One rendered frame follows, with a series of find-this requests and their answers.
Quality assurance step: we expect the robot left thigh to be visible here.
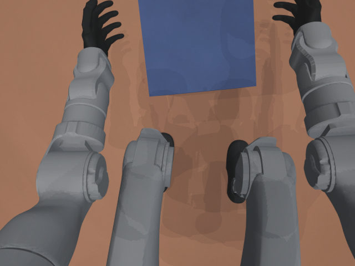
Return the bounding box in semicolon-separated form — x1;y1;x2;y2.
106;136;174;266

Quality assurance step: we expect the carton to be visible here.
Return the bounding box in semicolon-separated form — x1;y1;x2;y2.
138;0;256;96

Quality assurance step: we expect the robot left forearm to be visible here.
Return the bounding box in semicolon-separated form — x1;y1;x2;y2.
36;47;114;196

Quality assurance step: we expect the robot left hand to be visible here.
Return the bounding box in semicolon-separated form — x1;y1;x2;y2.
82;0;124;57

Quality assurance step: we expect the robot right forearm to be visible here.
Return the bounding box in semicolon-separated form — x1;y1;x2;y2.
289;22;355;139

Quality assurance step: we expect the right robot shin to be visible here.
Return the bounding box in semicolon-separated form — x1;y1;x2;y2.
233;137;296;198

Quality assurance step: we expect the robot right upper arm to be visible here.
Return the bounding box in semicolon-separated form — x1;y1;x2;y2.
304;135;355;259

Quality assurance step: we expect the robot left upper arm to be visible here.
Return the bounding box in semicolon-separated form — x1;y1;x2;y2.
0;151;109;266

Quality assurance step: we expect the robot right hand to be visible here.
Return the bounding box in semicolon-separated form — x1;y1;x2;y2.
272;0;322;36

